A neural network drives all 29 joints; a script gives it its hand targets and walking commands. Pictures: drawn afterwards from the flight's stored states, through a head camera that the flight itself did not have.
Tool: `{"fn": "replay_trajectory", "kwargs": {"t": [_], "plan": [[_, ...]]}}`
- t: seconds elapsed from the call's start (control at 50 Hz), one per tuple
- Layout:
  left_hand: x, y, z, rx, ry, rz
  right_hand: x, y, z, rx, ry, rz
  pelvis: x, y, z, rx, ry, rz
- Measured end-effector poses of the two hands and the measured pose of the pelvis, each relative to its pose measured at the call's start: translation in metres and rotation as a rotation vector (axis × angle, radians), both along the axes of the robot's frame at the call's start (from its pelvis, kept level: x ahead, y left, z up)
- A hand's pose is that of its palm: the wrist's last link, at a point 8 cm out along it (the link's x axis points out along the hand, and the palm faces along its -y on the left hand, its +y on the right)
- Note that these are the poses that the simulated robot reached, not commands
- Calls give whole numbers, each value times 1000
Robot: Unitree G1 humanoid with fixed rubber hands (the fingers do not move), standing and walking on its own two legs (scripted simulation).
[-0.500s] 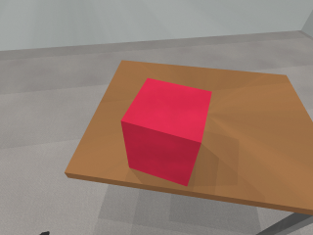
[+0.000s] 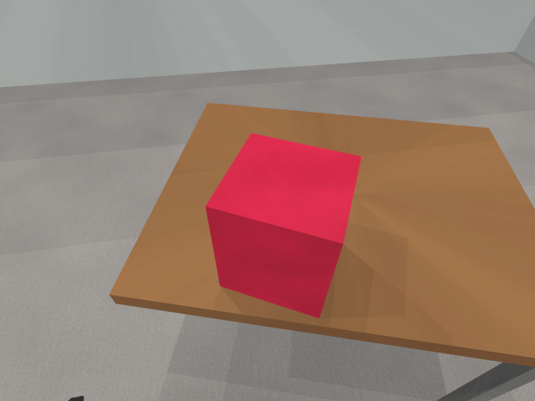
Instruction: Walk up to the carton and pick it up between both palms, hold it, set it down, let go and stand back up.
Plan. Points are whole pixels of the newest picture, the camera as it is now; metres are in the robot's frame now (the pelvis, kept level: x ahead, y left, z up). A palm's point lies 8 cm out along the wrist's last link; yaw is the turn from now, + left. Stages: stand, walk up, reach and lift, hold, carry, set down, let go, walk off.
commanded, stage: stand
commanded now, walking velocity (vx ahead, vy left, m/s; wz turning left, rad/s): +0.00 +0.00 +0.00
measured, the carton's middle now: (285, 226) +0.44 -0.01 -0.02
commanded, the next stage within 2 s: none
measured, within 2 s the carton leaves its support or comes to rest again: neither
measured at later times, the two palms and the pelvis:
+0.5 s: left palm out of the picture +0.09 +0.32 -0.10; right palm out of the picture +0.08 -0.32 -0.11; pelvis +0.00 +0.00 +0.00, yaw +0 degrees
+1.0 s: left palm out of the picture +0.09 +0.32 -0.10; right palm out of the picture +0.09 -0.32 -0.11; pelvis +0.00 +0.00 +0.00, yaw +0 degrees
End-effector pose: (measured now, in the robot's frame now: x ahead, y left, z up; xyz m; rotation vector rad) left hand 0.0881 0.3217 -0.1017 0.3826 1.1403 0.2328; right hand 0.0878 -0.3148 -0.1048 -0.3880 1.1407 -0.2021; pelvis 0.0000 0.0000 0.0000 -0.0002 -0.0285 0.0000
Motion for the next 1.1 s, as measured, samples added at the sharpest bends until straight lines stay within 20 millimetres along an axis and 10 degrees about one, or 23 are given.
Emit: {"fn": "replay_trajectory", "kwargs": {"t": [1.1], "plan": [[4, -3, 0, -3, -3, -2, -2, -2, -1, 0, 1, -9, 1, -2, 0, 2, -2, -6]]}}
